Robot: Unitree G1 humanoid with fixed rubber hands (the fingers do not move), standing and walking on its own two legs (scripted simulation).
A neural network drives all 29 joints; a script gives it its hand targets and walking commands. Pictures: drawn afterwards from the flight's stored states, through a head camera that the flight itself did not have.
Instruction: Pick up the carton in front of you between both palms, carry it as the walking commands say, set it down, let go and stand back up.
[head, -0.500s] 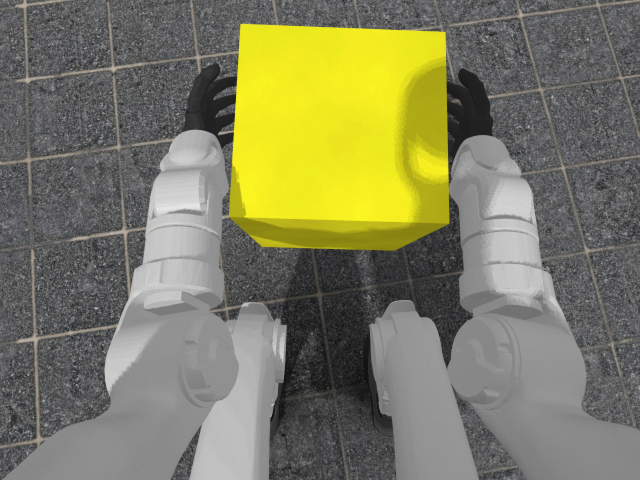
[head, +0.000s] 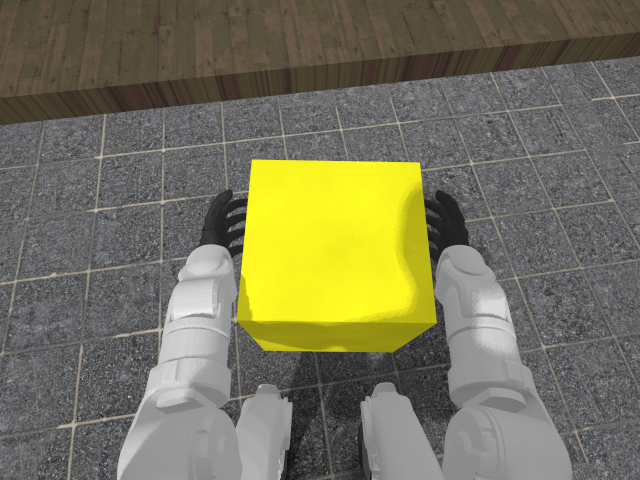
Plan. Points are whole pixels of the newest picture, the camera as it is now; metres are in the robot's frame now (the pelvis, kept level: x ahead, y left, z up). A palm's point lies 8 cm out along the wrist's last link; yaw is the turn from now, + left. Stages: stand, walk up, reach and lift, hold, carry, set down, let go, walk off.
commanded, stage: reach and lift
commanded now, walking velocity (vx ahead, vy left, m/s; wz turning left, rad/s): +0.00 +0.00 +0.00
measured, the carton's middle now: (331, 269) +0.41 -0.01 -0.10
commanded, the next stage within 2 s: hold in 1.68 s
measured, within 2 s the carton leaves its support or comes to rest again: neither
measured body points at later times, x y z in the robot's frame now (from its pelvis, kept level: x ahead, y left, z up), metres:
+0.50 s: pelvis +0.05 +0.00 +0.13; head +0.08 +0.00 +0.57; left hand +0.38 +0.15 +0.11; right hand +0.38 -0.16 +0.11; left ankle +0.07 +0.12 -0.59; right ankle +0.07 -0.12 -0.59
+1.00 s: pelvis +0.04 +0.00 +0.15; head +0.02 +0.00 +0.60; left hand +0.35 +0.15 +0.17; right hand +0.36 -0.15 +0.17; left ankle +0.07 +0.12 -0.59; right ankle +0.07 -0.12 -0.59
